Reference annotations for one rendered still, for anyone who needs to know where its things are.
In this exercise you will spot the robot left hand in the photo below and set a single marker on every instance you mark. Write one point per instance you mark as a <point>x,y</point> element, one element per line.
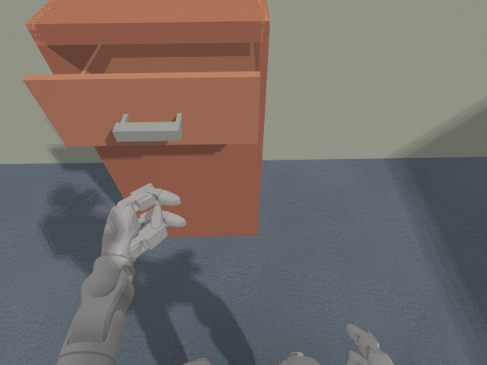
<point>126,235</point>

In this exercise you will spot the robot right hand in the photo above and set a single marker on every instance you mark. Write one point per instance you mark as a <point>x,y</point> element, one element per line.
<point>369,346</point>

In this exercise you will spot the cabinet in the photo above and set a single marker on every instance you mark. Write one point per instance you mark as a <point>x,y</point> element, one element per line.
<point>218,184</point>

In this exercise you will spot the robot left forearm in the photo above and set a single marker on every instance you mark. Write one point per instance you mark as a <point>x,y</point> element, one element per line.
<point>97,328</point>

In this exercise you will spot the handle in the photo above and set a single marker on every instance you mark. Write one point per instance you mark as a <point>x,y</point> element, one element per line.
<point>148,131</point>

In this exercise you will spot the drawer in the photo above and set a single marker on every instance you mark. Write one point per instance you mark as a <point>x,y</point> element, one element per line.
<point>214,85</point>

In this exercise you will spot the robot right shin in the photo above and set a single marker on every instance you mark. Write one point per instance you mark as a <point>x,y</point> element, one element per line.
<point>295,354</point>

